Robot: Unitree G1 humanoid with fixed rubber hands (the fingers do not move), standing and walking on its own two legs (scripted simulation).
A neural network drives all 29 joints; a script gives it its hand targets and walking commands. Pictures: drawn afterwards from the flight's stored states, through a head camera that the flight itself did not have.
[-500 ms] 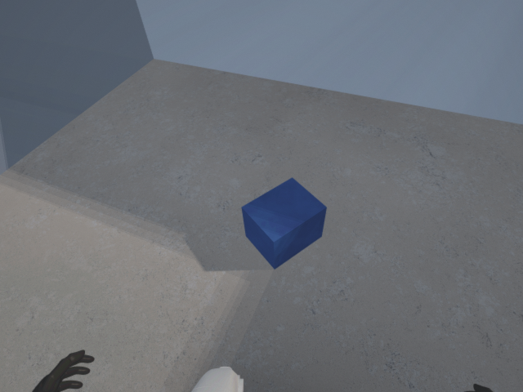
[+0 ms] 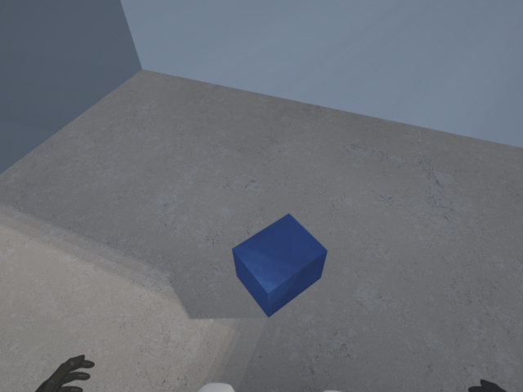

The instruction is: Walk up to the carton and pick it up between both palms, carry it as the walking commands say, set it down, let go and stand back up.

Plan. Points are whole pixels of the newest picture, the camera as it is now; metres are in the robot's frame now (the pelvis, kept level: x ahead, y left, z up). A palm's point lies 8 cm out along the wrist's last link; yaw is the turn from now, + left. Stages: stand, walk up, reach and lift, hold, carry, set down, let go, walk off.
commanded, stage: walk up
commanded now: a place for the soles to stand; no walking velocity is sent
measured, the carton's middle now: (279, 264) +0.68 -0.02 -0.64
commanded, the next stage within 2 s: none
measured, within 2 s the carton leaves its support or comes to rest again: neither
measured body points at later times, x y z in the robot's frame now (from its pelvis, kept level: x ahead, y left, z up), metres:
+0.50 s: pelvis +0.13 +0.01 +0.01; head +0.16 +0.00 +0.46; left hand +0.26 +0.33 -0.07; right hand +0.30 -0.30 -0.07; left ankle +0.16 +0.15 -0.71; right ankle +0.07 -0.12 -0.71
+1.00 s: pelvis +0.14 +0.02 +0.04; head +0.15 +0.02 +0.49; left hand +0.25 +0.33 -0.08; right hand +0.23 -0.29 -0.09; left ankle +0.16 +0.15 -0.71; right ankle +0.07 -0.12 -0.71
